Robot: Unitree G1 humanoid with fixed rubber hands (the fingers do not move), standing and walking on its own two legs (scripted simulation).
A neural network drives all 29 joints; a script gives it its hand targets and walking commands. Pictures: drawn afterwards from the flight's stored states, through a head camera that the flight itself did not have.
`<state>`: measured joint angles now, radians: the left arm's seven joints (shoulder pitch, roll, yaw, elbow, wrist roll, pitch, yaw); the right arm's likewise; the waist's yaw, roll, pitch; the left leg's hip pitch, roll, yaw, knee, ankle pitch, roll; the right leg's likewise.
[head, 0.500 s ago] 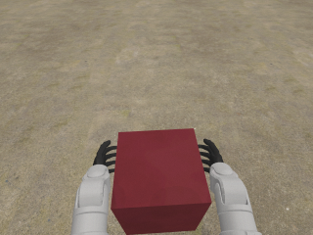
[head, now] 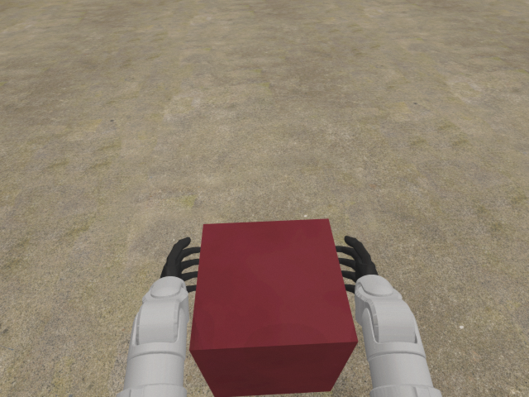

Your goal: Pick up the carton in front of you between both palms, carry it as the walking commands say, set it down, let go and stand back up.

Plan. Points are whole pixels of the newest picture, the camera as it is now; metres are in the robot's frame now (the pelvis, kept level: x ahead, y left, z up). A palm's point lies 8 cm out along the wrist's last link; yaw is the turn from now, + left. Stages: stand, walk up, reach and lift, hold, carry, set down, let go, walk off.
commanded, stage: hold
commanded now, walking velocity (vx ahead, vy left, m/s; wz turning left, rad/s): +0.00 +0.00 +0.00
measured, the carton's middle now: (269, 311) +0.28 +0.00 -0.05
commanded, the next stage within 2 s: set down in 0.34 s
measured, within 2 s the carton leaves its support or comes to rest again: neither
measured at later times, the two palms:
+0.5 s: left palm (145, 293) +0.27 +0.18 +0.05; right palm (345, 282) +0.27 -0.11 +0.05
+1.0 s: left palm (183, 319) +0.32 +0.17 -0.14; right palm (327, 305) +0.34 -0.12 -0.15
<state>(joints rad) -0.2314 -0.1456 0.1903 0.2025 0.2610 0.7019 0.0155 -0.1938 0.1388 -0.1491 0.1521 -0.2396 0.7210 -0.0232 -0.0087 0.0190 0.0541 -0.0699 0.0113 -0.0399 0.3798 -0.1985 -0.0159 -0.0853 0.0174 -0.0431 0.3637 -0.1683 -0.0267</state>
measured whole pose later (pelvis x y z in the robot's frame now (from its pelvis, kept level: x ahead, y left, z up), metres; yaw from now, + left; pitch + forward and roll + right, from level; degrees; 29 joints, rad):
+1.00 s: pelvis -0.03 +0.00 -0.07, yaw +1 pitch +24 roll +1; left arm -0.47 -0.15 0.40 0.52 0.22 0.10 0.04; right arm -0.49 0.12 -0.30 0.55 -0.23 0.12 -0.03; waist 0.03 0.00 0.01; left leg -0.99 -0.04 -0.06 0.90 -0.33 -0.03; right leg -1.01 0.05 0.03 0.92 -0.31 -0.03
